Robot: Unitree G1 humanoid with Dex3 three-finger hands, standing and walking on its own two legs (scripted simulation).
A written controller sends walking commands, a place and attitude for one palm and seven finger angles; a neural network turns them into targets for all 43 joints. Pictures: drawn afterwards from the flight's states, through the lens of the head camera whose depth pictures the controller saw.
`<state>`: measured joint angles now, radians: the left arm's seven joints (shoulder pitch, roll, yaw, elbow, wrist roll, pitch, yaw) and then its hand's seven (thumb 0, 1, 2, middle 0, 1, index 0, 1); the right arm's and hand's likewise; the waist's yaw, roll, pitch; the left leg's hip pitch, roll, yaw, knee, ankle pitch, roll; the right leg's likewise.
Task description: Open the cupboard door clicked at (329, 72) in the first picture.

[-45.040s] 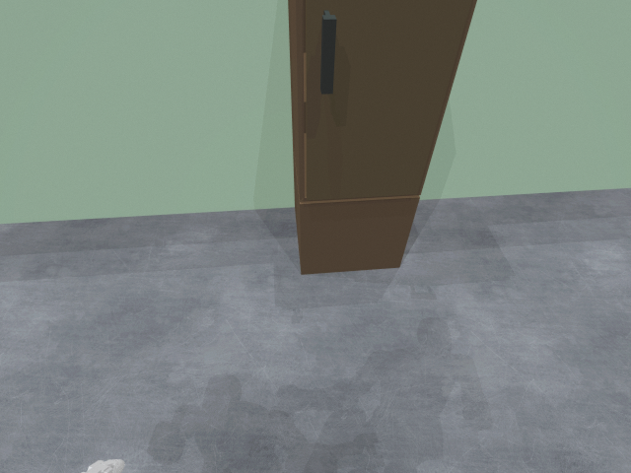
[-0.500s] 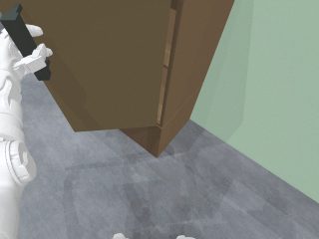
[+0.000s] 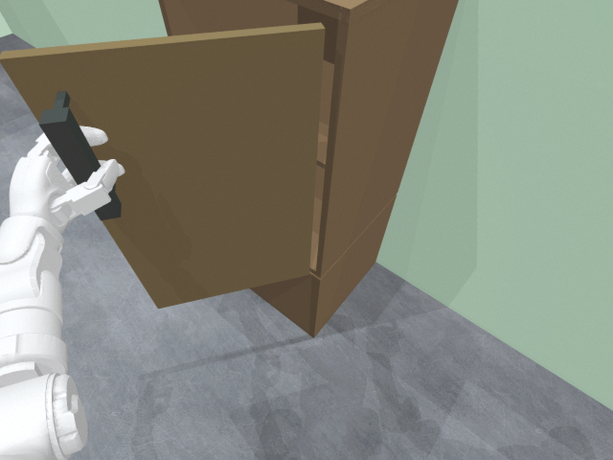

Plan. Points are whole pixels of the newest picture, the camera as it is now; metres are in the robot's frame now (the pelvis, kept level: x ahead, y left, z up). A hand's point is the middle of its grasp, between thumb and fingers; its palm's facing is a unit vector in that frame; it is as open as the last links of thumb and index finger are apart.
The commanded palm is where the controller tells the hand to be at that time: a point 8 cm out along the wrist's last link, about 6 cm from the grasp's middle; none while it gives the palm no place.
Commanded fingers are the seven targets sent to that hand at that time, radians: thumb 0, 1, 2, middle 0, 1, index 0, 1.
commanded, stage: pull the door open along its arc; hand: left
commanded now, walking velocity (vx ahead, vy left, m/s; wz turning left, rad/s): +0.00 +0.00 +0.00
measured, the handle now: (88, 158) +0.48 +0.27 +0.14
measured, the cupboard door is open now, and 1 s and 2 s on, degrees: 54 54 80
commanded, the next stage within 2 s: none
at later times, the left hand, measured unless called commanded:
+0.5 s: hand (116, 186) +0.43 +0.22 +0.14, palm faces +0.56 -0.83 +0.00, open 5.8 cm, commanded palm +0.39 +0.25 +0.14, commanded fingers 0.00 0.90 0.90 -0.40 -1.35 -0.40 -1.35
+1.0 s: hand (114, 181) +0.44 +0.23 +0.14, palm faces +0.50 -0.86 +0.02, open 5.9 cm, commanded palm +0.37 +0.26 +0.14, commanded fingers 0.00 0.90 0.90 -0.40 -1.35 -0.40 -1.35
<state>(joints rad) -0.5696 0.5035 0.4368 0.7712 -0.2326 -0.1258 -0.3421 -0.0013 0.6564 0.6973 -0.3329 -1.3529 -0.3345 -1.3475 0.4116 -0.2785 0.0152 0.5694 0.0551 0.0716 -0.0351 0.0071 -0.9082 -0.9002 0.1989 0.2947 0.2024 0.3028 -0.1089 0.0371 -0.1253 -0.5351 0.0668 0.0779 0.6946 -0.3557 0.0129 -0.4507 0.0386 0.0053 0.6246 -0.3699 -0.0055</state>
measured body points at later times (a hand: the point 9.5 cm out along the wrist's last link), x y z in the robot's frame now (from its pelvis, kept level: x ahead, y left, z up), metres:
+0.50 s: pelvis -0.04 -0.02 -0.01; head +0.00 -0.02 +0.44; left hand +0.39 +0.26 +0.14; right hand +0.06 -0.26 -0.13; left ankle -0.01 +0.11 -0.72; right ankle -0.05 -0.12 -0.72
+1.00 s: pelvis -0.04 -0.01 +0.00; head +0.01 -0.01 +0.45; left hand +0.40 +0.27 +0.14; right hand -0.02 -0.28 -0.12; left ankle -0.01 +0.11 -0.72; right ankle -0.05 -0.12 -0.72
